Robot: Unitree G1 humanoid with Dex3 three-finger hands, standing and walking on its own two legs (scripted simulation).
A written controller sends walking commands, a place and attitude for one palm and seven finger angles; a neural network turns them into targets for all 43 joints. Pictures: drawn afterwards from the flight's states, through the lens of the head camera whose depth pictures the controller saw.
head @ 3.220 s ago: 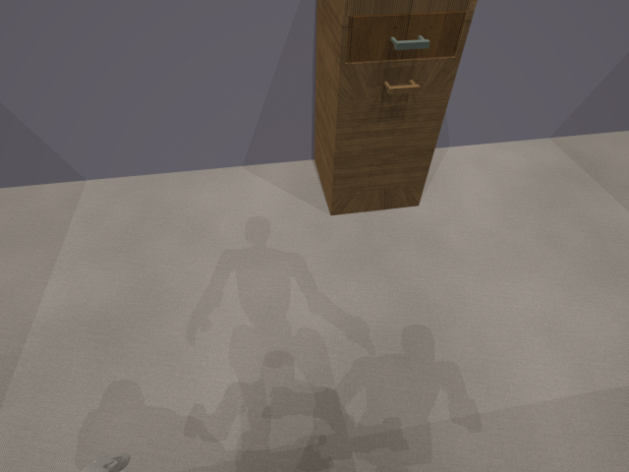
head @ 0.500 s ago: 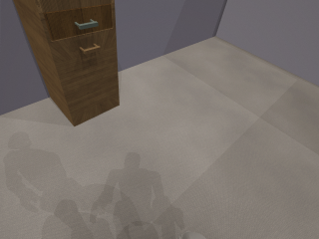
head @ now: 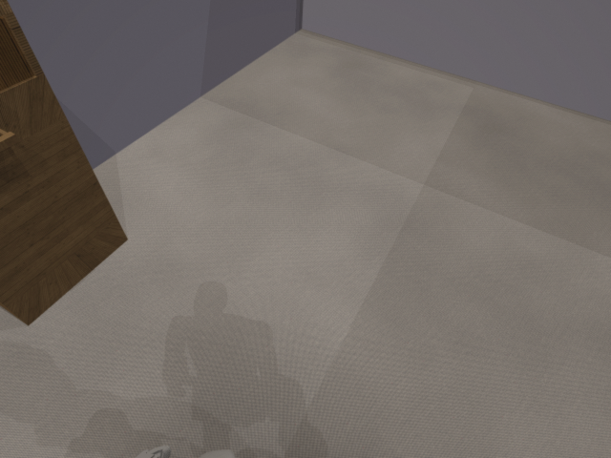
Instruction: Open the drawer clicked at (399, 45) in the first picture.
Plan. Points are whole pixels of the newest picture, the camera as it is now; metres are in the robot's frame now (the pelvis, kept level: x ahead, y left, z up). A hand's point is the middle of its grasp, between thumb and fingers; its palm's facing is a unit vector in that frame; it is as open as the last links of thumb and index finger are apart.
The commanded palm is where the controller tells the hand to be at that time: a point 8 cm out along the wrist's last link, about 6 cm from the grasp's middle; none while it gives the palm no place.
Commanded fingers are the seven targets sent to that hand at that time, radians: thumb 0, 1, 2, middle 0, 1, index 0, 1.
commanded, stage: walk to a spot facing it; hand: left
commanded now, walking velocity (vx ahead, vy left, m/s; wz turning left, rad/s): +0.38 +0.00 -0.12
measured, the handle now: out of the picture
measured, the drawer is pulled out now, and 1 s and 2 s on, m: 0.00 0.00 0.00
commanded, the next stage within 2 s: turn to face it in 1.12 s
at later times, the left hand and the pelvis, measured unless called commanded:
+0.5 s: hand (142, 431) +0.19 +0.24 -0.17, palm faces -0.03 -0.99 -0.14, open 7.4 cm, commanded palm none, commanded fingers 0.00 0.90 0.90 -0.20 -0.30 -0.20 -0.30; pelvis +0.21 +0.07 +0.01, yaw -7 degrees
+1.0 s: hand (234, 260) +0.50 +0.14 -0.15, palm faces -0.18 -0.96 -0.23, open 7.3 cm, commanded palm none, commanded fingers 0.00 0.90 0.90 -0.20 -0.30 -0.20 -0.30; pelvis +0.40 -0.03 +0.01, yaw -14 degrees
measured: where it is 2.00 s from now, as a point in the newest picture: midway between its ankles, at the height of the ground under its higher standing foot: (310, 344)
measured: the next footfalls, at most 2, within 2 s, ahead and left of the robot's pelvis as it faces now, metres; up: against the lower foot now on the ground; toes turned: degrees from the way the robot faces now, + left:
left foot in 0.34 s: +0.30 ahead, +0.16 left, +0.00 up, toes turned +7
right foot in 0.86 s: +0.43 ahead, -0.14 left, +0.00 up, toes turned -24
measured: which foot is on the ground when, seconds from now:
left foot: up 0.00-0.32, down 0.34-0.86, up 0.88-1.00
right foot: down 0.00-0.36, up 0.38-0.84, down 0.86-1.00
